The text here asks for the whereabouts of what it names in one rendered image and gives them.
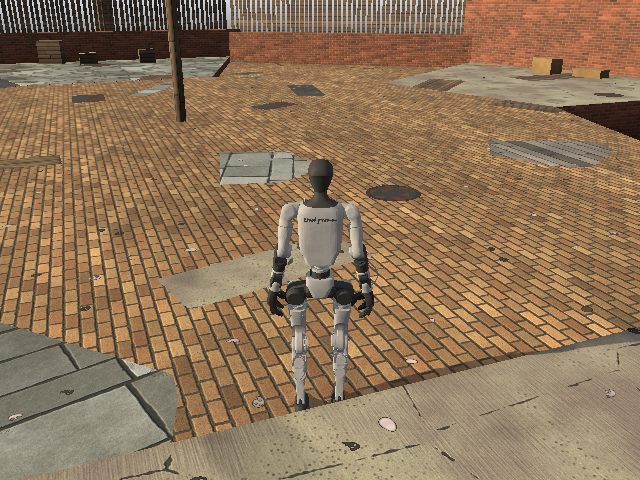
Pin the robot right shin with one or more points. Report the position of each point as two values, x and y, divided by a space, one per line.
340 363

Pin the robot left upper arm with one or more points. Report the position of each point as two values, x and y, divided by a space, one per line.
289 211

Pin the robot right hand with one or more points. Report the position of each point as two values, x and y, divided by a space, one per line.
367 305

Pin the left robot forearm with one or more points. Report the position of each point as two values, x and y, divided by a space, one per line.
277 273

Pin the robot left hand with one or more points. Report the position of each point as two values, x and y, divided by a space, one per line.
273 302

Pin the right robot forearm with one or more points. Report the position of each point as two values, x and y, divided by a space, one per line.
363 273

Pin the robot right foot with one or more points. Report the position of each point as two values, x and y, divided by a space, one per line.
333 396

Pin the robot right upper arm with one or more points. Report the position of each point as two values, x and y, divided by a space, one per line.
352 213

